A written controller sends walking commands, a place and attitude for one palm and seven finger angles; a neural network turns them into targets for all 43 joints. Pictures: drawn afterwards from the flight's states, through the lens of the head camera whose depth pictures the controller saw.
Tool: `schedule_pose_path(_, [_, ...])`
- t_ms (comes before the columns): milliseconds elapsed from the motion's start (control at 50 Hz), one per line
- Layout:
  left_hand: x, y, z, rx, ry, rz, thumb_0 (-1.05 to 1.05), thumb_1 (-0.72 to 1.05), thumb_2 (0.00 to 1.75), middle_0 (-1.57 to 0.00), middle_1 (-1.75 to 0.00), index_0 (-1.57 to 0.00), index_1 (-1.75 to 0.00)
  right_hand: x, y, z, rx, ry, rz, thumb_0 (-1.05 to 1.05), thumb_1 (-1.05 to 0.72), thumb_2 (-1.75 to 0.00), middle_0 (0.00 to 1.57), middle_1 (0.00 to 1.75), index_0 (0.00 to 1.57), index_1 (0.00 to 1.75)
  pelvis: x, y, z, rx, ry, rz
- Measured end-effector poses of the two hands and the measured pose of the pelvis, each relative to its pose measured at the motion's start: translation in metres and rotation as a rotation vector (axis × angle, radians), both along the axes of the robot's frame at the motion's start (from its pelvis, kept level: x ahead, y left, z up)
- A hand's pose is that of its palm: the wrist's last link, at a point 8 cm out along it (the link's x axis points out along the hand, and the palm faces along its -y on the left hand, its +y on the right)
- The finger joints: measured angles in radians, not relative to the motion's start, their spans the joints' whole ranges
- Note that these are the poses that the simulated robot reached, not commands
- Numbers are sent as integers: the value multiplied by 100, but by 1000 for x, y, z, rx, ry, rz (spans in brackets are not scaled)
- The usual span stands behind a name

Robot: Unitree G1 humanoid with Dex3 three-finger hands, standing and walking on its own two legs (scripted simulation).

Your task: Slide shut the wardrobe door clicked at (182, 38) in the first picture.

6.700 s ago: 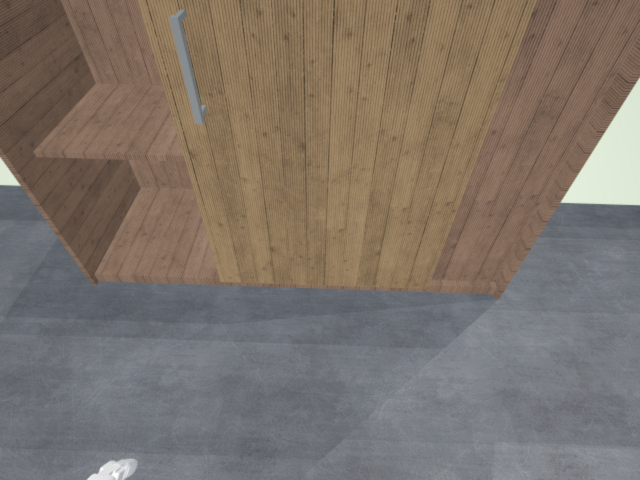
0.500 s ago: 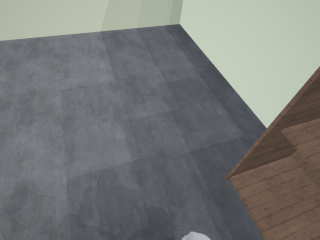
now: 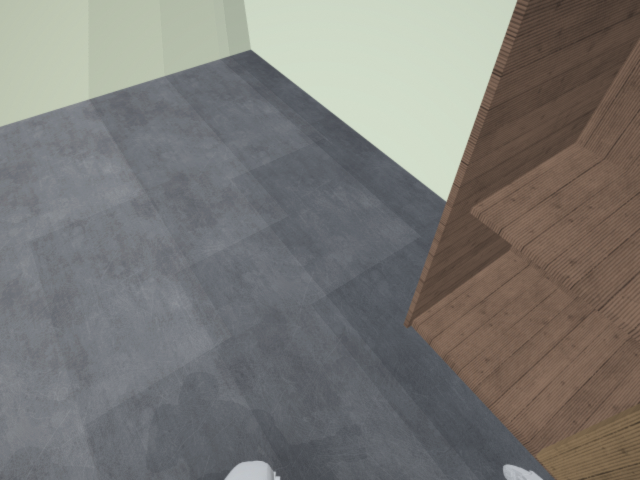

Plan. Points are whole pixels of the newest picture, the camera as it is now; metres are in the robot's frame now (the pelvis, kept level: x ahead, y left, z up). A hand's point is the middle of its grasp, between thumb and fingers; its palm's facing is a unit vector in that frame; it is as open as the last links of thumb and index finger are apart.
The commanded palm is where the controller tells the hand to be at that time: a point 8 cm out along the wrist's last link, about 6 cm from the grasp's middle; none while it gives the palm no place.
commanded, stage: turn to face it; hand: right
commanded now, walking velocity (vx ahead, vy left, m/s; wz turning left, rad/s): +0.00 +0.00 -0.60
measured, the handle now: out of the picture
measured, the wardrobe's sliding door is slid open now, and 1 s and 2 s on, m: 0.49 0.49 0.49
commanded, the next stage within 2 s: take the last steps up to it in 1.28 s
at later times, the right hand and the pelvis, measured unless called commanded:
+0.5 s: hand out of the picture -0.02 -0.17 -0.16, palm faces +0.35 +0.90 -0.26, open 7.4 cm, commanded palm none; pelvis -0.01 +0.04 +0.00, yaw -20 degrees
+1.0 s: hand out of the picture -0.06 -0.25 -0.16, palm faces +0.59 +0.76 -0.26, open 7.4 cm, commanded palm none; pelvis -0.03 -0.01 +0.00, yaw -36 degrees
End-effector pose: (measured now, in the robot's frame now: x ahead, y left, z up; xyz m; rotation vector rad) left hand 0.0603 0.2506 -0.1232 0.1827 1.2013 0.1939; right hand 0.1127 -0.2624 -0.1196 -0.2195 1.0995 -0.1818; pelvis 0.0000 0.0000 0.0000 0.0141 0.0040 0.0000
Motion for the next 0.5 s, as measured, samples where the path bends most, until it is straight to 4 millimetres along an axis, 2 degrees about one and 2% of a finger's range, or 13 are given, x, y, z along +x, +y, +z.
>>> schedule_pose_path(80, [-6,13,-13,-26,33,-17,1,90,90,-21,-30,-20,-30,3,18,8,-13,-47,-17,0,-91,-90,20,30,20,30,-3,15,-4,-11,3,-50])
schedule_pose_path(160, [-5,34,-32,-46,58,-42,1,90,90,-20,-30,-20,-30,-11,37,12,-38,-83,-47,0,-91,-90,20,30,20,30,-6,34,-12,-19,0,-101])
schedule_pose_path(260, [8,49,-28,-48,81,-109,1,91,90,-20,-30,-20,-30,-54,52,20,-38,-36,-136,0,-90,-90,20,30,21,30,-6,44,-2,-42,-16,-177])
schedule_pose_path(360, [26,51,-20,-35,92,-182,1,91,90,-20,-30,-19,-30,-96,58,15,-19,26,-227,0,-90,-90,20,30,21,30,-7,47,2,-52,-19,-247])
schedule_pose_path(440, [47,40,-16,-13,101,-259,1,91,90,-20,-30,-19,-30,-132,57,5,6,75,-305,0,-90,-90,20,30,21,30,-9,43,2,-49,-15,-303])
schedule_pose_path(500, [69,22,-12,5,81,-330,1,91,90,-20,-30,-19,-30,-161,52,-4,28,117,-366,0,-90,-90,20,30,21,30,-13,36,-1,-40,-9,-343])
